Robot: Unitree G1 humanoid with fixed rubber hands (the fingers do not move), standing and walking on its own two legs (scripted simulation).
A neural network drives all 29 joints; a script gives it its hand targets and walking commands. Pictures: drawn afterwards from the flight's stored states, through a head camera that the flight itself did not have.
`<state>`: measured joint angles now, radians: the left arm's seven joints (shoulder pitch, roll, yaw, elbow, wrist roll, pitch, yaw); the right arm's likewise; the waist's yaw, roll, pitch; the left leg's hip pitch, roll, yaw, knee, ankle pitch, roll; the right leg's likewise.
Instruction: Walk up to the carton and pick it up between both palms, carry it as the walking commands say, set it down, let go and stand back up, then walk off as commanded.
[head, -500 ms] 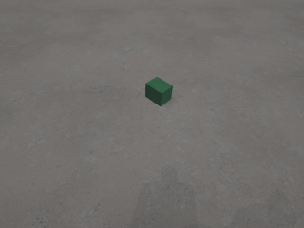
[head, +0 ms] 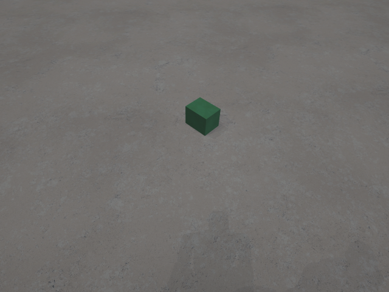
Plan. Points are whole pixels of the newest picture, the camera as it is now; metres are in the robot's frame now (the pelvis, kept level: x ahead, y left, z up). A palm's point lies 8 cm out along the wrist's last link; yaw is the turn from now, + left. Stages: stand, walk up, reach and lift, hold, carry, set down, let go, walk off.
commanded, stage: walk up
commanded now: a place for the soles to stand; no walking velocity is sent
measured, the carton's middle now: (202, 116) +1.43 -0.07 -0.69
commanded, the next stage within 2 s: none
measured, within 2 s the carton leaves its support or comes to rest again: neither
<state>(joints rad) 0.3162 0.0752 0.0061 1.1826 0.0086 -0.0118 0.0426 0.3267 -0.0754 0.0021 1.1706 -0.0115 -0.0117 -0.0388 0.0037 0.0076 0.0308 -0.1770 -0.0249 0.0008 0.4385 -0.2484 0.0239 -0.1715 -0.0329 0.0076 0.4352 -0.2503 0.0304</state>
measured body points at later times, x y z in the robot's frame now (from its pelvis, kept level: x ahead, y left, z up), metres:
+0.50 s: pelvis +0.13 -0.05 +0.00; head +0.12 -0.06 +0.45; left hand +0.05 +0.17 -0.15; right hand +0.15 -0.30 -0.16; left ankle +0.17 +0.09 -0.66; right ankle +0.07 -0.14 -0.74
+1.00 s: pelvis +0.37 -0.02 -0.01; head +0.41 -0.03 +0.44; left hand +0.43 +0.23 -0.14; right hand +0.36 -0.26 -0.16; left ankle +0.34 +0.08 -0.74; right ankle +0.48 -0.17 -0.69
